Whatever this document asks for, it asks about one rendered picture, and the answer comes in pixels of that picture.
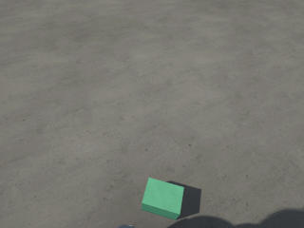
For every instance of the carton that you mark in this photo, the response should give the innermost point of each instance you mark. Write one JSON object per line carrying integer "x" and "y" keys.
{"x": 162, "y": 198}

